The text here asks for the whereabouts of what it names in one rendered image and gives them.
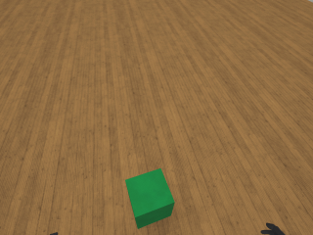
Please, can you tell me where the right robot hand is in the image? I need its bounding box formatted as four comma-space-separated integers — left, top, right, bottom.
260, 222, 286, 235

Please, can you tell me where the carton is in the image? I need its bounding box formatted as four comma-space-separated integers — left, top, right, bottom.
125, 168, 175, 229

